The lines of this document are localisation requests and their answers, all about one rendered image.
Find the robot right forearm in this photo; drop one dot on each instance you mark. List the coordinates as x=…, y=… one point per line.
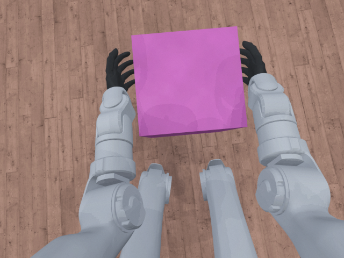
x=276, y=126

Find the right robot thigh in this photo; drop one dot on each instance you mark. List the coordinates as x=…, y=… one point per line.
x=231, y=236

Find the robot left forearm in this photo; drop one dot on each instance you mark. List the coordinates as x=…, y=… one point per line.
x=114, y=141

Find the left robot hand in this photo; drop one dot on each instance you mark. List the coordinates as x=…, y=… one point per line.
x=113, y=71

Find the carton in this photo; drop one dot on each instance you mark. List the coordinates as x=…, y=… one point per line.
x=188, y=82

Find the robot right upper arm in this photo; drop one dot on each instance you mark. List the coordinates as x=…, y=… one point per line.
x=298, y=199

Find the right robot hand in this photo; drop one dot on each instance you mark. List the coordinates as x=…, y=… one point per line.
x=253, y=62

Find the robot left upper arm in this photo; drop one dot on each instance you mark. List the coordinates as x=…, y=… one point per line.
x=108, y=217

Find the left robot shin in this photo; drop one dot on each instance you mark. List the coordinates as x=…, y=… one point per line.
x=152, y=166

